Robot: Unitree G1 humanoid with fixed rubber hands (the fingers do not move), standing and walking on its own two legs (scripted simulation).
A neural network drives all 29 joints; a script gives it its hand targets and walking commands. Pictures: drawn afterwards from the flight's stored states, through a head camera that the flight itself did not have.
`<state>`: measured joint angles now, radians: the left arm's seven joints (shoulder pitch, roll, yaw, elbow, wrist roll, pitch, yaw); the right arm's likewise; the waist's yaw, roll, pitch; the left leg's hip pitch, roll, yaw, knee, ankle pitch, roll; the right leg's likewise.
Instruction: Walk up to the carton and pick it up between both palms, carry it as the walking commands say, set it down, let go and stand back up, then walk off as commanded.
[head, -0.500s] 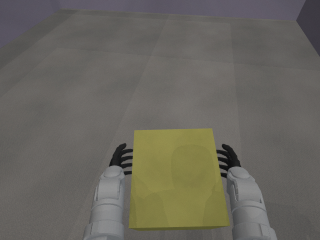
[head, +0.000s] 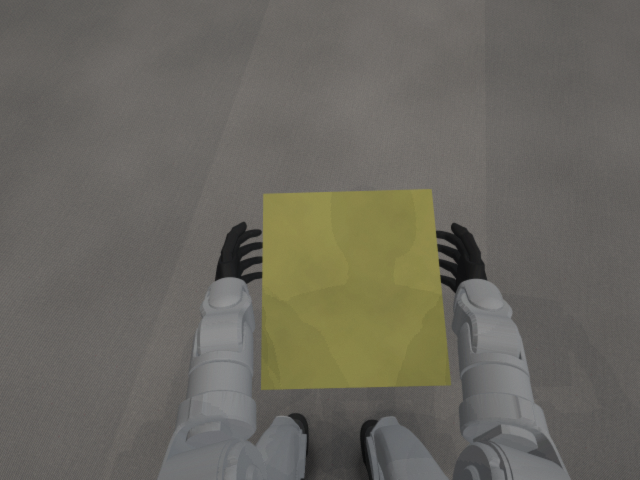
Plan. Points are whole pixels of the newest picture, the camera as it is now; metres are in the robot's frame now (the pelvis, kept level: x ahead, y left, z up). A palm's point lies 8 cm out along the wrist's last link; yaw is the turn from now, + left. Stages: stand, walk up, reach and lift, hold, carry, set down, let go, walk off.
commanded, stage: set down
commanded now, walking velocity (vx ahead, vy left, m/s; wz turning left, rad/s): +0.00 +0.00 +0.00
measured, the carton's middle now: (346, 292) +0.37 -0.03 -0.14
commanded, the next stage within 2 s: none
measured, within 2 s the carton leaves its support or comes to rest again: neither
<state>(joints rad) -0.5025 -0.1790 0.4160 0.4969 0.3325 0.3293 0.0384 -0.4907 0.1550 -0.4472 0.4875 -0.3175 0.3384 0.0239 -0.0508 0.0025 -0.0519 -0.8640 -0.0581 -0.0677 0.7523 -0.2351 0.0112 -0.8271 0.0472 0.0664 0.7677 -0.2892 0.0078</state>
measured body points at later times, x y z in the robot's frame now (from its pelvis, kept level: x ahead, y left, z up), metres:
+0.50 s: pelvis -0.01 +0.00 -0.07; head +0.19 +0.00 +0.33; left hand +0.41 +0.13 -0.14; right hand +0.39 -0.18 -0.14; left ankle +0.06 +0.11 -0.70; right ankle +0.04 -0.12 -0.70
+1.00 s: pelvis -0.03 +0.00 -0.15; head +0.21 +0.00 +0.24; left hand +0.44 +0.12 -0.23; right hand +0.42 -0.19 -0.22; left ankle +0.06 +0.11 -0.70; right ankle +0.04 -0.12 -0.70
